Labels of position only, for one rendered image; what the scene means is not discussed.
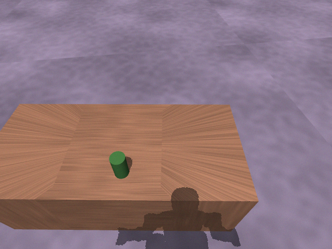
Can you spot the can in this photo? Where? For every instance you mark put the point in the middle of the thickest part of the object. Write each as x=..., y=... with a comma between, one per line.
x=119, y=164

